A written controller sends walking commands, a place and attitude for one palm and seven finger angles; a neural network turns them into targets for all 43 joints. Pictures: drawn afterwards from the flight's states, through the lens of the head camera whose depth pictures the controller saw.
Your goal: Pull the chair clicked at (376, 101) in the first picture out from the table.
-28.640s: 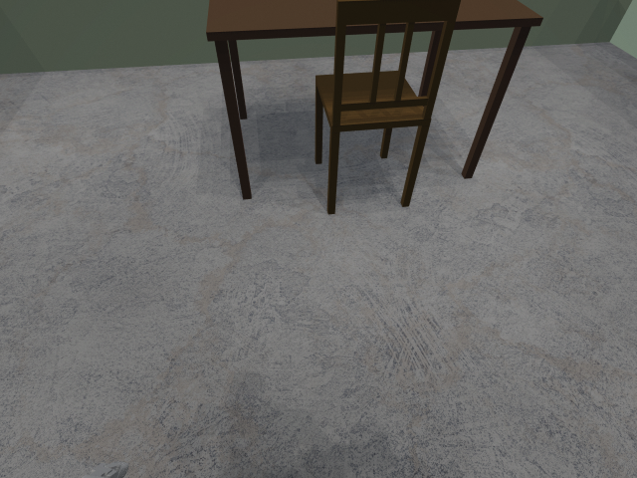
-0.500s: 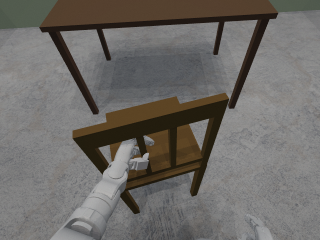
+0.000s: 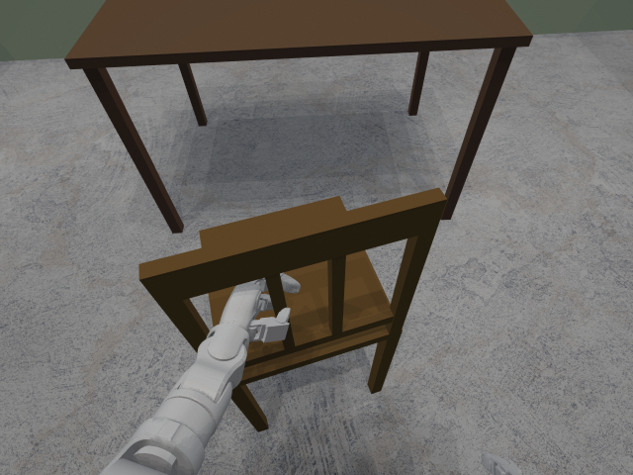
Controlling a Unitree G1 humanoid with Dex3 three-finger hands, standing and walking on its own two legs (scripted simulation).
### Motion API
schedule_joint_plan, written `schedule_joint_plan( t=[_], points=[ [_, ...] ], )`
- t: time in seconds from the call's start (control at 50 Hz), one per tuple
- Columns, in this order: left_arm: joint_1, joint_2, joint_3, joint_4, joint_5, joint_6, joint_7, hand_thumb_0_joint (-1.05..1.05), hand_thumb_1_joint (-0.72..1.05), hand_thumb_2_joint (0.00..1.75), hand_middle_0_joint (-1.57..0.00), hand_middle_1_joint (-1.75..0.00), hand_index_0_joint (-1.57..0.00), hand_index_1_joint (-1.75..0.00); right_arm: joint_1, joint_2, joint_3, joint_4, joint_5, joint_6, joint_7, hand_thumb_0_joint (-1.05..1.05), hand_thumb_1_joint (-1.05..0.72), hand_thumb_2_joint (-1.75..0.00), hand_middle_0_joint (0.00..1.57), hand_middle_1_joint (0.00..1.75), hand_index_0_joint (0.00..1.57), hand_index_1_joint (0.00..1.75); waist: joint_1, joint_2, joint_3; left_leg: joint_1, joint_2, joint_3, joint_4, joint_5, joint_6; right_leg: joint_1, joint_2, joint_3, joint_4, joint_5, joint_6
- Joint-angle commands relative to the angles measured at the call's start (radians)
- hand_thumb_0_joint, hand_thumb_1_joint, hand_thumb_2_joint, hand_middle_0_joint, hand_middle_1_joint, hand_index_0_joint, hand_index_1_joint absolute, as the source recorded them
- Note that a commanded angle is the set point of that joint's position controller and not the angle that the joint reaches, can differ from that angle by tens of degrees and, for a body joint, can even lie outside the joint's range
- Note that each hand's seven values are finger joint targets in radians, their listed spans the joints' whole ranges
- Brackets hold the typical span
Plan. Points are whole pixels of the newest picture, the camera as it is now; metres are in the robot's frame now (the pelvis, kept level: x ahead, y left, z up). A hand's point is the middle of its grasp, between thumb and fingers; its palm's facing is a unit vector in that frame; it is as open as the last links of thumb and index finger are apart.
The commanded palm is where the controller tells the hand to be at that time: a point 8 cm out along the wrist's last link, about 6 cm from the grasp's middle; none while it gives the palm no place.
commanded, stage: open the thumb and straighten the fingers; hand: left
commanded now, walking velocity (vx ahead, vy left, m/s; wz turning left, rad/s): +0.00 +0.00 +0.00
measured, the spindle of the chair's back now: (281, 312) +0.37 +0.06 -0.09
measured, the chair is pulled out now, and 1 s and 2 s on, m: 0.57 0.57 0.57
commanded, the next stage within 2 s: draw the fingers out of the gap in 0.66 s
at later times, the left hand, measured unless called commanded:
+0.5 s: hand (271, 312) +0.34 +0.06 -0.04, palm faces -0.25 -0.95 -0.18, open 15.5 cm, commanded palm +0.33 +0.12 -0.02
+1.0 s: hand (258, 329) +0.32 +0.08 -0.05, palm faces -0.23 -0.96 -0.16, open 17.5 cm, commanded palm +0.30 +0.14 -0.02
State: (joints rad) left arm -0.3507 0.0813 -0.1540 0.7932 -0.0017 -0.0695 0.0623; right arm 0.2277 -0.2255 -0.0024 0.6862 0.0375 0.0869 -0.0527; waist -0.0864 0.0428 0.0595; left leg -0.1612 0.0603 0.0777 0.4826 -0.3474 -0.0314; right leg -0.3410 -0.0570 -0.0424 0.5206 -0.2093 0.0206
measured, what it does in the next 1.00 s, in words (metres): stands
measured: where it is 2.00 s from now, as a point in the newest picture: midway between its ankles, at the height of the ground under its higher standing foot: outside the picture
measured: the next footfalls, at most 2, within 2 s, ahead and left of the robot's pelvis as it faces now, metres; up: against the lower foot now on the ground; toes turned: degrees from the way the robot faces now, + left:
none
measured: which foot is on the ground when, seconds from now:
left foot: down 0.00-1.00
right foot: down 0.00-1.00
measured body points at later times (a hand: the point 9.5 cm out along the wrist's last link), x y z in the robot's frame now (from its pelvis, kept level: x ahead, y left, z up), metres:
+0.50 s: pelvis -0.02 +0.01 -0.02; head +0.04 -0.01 +0.43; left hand +0.35 +0.11 -0.02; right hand +0.05 -0.25 -0.15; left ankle -0.06 +0.14 -0.73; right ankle +0.04 -0.13 -0.73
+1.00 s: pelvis -0.01 +0.00 -0.02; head +0.05 -0.02 +0.43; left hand +0.33 +0.14 -0.03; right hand +0.09 -0.27 -0.14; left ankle -0.06 +0.14 -0.73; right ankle +0.04 -0.13 -0.73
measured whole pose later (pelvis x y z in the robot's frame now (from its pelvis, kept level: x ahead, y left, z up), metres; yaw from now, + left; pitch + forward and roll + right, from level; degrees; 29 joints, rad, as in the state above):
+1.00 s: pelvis -0.01 +0.00 -0.02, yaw +1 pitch +9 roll +1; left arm -0.22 0.15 -0.08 0.51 0.00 0.06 -0.04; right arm 0.29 -0.28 -0.05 0.61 0.03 0.00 0.00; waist -0.08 0.04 -0.05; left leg -0.41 0.05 0.06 0.67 -0.42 -0.03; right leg -0.58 -0.07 -0.04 0.68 -0.26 0.02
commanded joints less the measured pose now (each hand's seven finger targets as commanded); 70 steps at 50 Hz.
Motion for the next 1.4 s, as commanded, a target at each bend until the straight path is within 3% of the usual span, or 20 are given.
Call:
schedule_joint_plan(
  t=[0.0, 0.02, 0.06, 0.1, 0.14, 0.16, 0.26, 0.34, 0.4, 0.42, 0.44, 0.5, 0.58, 0.62, 0.7, 0.72, 0.74, 0.84, 1.08, 1.38],
  points=[
    [-0.306, 0.147, 0.089, -0.317, 0.009, -0.054, 0.005, 0.00, 0.30, 0.61, -0.50, -1.45, -0.50, -1.45, 0.036, -0.150, -0.067, -0.086, -0.004, -0.081, 0.044, 0.00, -0.90, -0.90, 0.20, 0.30, 0.20, 0.30, 0.003, -0.079, -0.402, -0.161, -0.052, 0.013, 0.009, 0.305, 0.059, 0.236, -0.009, 0.017, 0.013, 0.418, -0.050],
    [-0.300, 0.126, 0.073, -0.328, 0.012, -0.045, 0.001, 0.00, 0.17, 0.55, -0.50, -1.45, -0.50, -1.45, 0.041, -0.146, -0.069, -0.084, -0.007, -0.090, 0.052, 0.00, -0.90, -0.90, 0.20, 0.30, 0.20, 0.30, 0.002, -0.032, -0.409, -0.145, -0.053, 0.011, 0.019, 0.336, 0.054, 0.212, -0.005, 0.009, 0.024, 0.416, -0.053],
    [-0.274, 0.069, 0.028, -0.270, 0.014, -0.011, -0.009, 0.00, -0.07, 0.43, -0.50, -1.45, -0.50, -1.45, 0.046, -0.151, -0.070, -0.084, -0.003, -0.096, 0.064, 0.00, -0.90, -0.90, 0.20, 0.30, 0.20, 0.30, -0.013, -0.069, -0.368, -0.173, -0.051, 0.002, 0.031, 0.312, 0.052, 0.144, 0.006, -0.008, 0.029, 0.353, -0.048],
    [-0.310, 0.118, 0.077, -0.245, 0.015, 0.013, -0.017, 0.00, -0.31, 0.32, -0.50, -1.45, -0.50, -1.45, 0.055, -0.168, -0.079, -0.088, -0.001, -0.096, 0.066, 0.00, -0.90, -0.90, 0.20, 0.30, 0.20, 0.30, -0.014, -0.107, -0.375, -0.215, -0.056, 0.000, 0.039, 0.248, 0.054, 0.116, 0.015, -0.007, 0.044, 0.292, -0.042],
    [-0.389, 0.158, 0.094, -0.336, 0.012, 0.016, -0.024, 0.00, -0.55, 0.20, -0.45, -1.30, -0.45, -1.30, 0.050, -0.170, -0.079, -0.106, 0.002, -0.100, 0.064, 0.00, -0.90, -0.90, 0.20, 0.30, 0.20, 0.30, -0.011, -0.039, -0.422, -0.192, -0.055, -0.006, 0.042, 0.246, 0.053, 0.114, 0.015, -0.006, 0.056, 0.261, -0.044],
    [-0.399, 0.145, 0.082, -0.348, 0.015, 0.020, -0.027, 0.00, -0.55, 0.20, -0.43, -1.23, -0.43, -1.23, 0.052, -0.167, -0.079, -0.111, 0.001, -0.104, 0.062, 0.00, -0.90, -0.90, 0.20, 0.30, 0.20, 0.30, -0.011, -0.001, -0.446, -0.171, -0.056, -0.013, 0.041, 0.264, 0.053, 0.105, 0.019, -0.010, 0.060, 0.248, -0.045],
    [-0.368, 0.063, 0.052, -0.241, -0.014, 0.067, -0.042, 0.00, -0.55, 0.20, -0.30, -0.87, -0.30, -0.87, 0.061, -0.178, -0.080, -0.114, 0.005, -0.107, 0.060, 0.00, -0.90, -0.90, 0.20, 0.30, 0.20, 0.30, -0.019, -0.108, -0.369, -0.241, -0.049, -0.023, 0.047, 0.188, 0.047, 0.040, 0.031, -0.025, 0.072, 0.159, -0.037],
    [-0.454, 0.111, 0.088, -0.270, -0.014, 0.055, -0.041, 0.00, -0.55, 0.20, -0.20, -0.58, -0.20, -0.58, 0.075, -0.178, -0.080, -0.118, 0.001, -0.118, 0.049, 0.00, -0.90, -0.90, 0.20, 0.30, 0.20, 0.30, -0.014, -0.092, -0.389, -0.245, -0.049, -0.028, 0.054, 0.160, 0.045, 0.035, 0.031, -0.021, 0.087, 0.124, -0.037],
    [-0.454, 0.086, 0.071, -0.314, -0.008, 0.039, -0.035, 0.00, -0.55, 0.20, -0.13, -0.36, -0.13, -0.36, 0.085, -0.166, -0.079, -0.125, -0.002, -0.133, 0.046, 0.00, -0.90, -0.90, 0.20, 0.30, 0.20, 0.30, -0.008, -0.075, -0.427, -0.213, -0.046, -0.030, 0.058, 0.193, 0.043, 0.043, 0.032, -0.020, 0.096, 0.147, -0.036],
    [-0.426, 0.182, 0.161, -0.244, -0.004, 0.046, -0.030, 0.00, -0.55, 0.20, -0.10, -0.29, -0.10, -0.29, 0.092, -0.179, -0.079, -0.113, -0.003, -0.129, 0.040, 0.00, -0.90, -0.90, 0.20, 0.30, 0.20, 0.30, 0.003, -0.125, -0.398, -0.256, -0.045, -0.027, 0.064, 0.175, 0.044, 0.047, 0.030, -0.016, 0.099, 0.144, -0.033],
    [-0.418, 0.202, 0.171, -0.219, 0.000, 0.049, -0.031, 0.00, -0.55, 0.20, -0.07, -0.22, -0.07, -0.22, 0.098, -0.183, -0.073, -0.109, -0.006, -0.121, 0.039, 0.00, -0.90, -0.90, 0.20, 0.30, 0.20, 0.30, 0.002, -0.138, -0.378, -0.280, -0.048, -0.029, 0.060, 0.155, 0.045, 0.049, 0.030, -0.015, 0.098, 0.134, -0.031],
    [-0.439, 0.160, 0.141, -0.239, 0.001, 0.047, -0.049, 0.00, -0.55, 0.20, 0.00, 0.00, 0.00, 0.00, 0.095, -0.172, -0.072, -0.125, -0.003, -0.128, 0.039, 0.00, -0.90, -0.90, 0.20, 0.30, 0.20, 0.30, -0.003, -0.114, -0.387, -0.285, -0.053, -0.015, 0.067, 0.133, 0.047, 0.049, 0.027, -0.007, 0.094, 0.121, -0.029],
    [-0.434, 0.104, 0.096, -0.261, -0.018, 0.054, -0.072, 0.00, -0.55, 0.20, 0.00, 0.00, 0.00, 0.00, 0.101, -0.168, -0.072, -0.129, -0.001, -0.142, 0.038, 0.00, -0.90, -0.90, 0.20, 0.30, 0.20, 0.30, -0.016, -0.119, -0.405, -0.268, -0.049, -0.018, 0.079, 0.173, 0.045, 0.049, 0.030, -0.016, 0.101, 0.166, -0.029],
    [-0.408, 0.130, 0.122, -0.236, -0.022, 0.064, -0.078, 0.00, -0.55, 0.20, 0.00, 0.00, 0.00, 0.00, 0.107, -0.175, -0.074, -0.125, 0.000, -0.143, 0.038, 0.00, -0.90, -0.90, 0.20, 0.30, 0.20, 0.30, -0.012, -0.145, -0.401, -0.286, -0.050, -0.017, 0.086, 0.171, 0.045, 0.054, 0.029, -0.013, 0.100, 0.171, -0.027],
    [-0.438, 0.116, 0.096, -0.290, -0.011, 0.057, -0.081, 0.00, -0.55, 0.20, 0.00, 0.00, 0.00, 0.00, 0.112, -0.167, -0.076, -0.130, -0.002, -0.148, 0.037, 0.00, -0.90, -0.90, 0.20, 0.30, 0.20, 0.30, -0.016, -0.095, -0.433, -0.256, -0.054, -0.016, 0.098, 0.213, 0.046, 0.058, 0.028, -0.013, 0.112, 0.215, -0.030],
    [-0.429, 0.142, 0.119, -0.296, -0.012, 0.057, -0.078, 0.00, -0.55, 0.20, 0.00, 0.00, 0.00, 0.00, 0.117, -0.170, -0.078, -0.126, -0.003, -0.149, 0.037, 0.00, -0.90, -0.90, 0.20, 0.30, 0.20, 0.30, -0.014, -0.099, -0.443, -0.254, -0.052, -0.017, 0.102, 0.231, 0.045, 0.069, 0.027, -0.012, 0.115, 0.237, -0.030],
    [-0.433, 0.234, 0.190, -0.257, -0.004, 0.059, -0.072, 0.00, -0.55, 0.20, 0.00, 0.00, 0.00, 0.00, 0.122, -0.182, -0.076, -0.117, -0.005, -0.140, 0.030, 0.00, -0.90, -0.90, 0.20, 0.30, 0.20, 0.30, -0.009, -0.128, -0.423, -0.285, -0.055, -0.016, 0.107, 0.217, 0.046, 0.078, 0.025, -0.008, 0.117, 0.240, -0.028],
    [-0.162, 0.155, 0.145, -0.333, -0.010, 0.068, -0.098, 0.00, -0.55, 0.20, 0.00, 0.00, 0.00, 0.00, 0.087, -0.171, -0.080, -0.169, -0.004, -0.135, 0.046, 0.00, -0.90, -0.90, 0.20, 0.30, 0.20, 0.30, 0.032, -0.099, -0.459, -0.287, -0.054, -0.004, 0.107, 0.271, 0.039, 0.135, 0.017, -0.011, 0.130, 0.309, -0.037],
    [0.000, 0.115, 0.020, -0.703, -0.005, 0.112, -0.080, 0.00, -0.55, 0.20, 0.00, 0.00, 0.00, 0.00, 0.008, -0.156, -0.063, -0.222, 0.003, -0.153, 0.030, 0.00, -0.90, -0.90, 0.20, 0.30, 0.20, 0.30, 0.002, -0.081, -0.380, -0.230, -0.048, -0.034, 0.125, 0.245, 0.044, 0.054, 0.014, -0.029, 0.126, 0.232, -0.029],
    [0.315, 0.109, -0.023, -0.898, 0.022, 0.186, -0.087, 0.00, -0.55, 0.20, 0.00, 0.00, 0.00, 0.00, -0.069, -0.139, -0.037, -0.312, -0.002, -0.153, 0.028, 0.00, -0.90, -0.90, 0.20, 0.30, 0.20, 0.30, 0.037, -0.097, -0.336, -0.268, -0.054, -0.051, 0.156, 0.206, 0.042, 0.035, 0.003, -0.041, 0.159, 0.168, -0.032]
  ],
)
